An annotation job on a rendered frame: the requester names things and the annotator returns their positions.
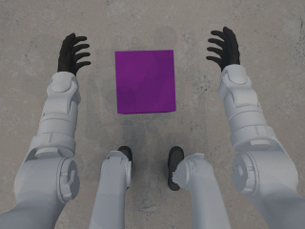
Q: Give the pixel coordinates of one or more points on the right robot upper arm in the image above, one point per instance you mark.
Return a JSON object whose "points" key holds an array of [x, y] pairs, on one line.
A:
{"points": [[269, 179]]}

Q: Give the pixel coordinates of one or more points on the robot right forearm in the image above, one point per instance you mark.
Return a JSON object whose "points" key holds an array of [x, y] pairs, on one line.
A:
{"points": [[249, 128]]}

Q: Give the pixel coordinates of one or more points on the carton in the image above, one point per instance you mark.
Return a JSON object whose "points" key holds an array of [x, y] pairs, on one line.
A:
{"points": [[145, 82]]}

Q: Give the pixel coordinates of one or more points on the right robot hand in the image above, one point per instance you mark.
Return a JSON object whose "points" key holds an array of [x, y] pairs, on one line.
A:
{"points": [[229, 53]]}

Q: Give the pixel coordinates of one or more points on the robot left thigh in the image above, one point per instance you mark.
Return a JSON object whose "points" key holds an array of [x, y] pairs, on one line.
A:
{"points": [[108, 211]]}

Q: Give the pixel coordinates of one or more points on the left robot hand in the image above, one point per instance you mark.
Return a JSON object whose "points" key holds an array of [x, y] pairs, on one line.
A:
{"points": [[68, 57]]}

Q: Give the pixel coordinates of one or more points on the robot left forearm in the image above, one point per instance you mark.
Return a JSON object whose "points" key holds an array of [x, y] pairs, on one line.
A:
{"points": [[57, 125]]}

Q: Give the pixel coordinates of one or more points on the left robot upper arm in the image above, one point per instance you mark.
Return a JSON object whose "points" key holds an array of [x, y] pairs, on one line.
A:
{"points": [[42, 189]]}

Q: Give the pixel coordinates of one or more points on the right robot foot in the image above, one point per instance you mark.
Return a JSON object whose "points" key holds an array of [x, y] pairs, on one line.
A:
{"points": [[176, 155]]}

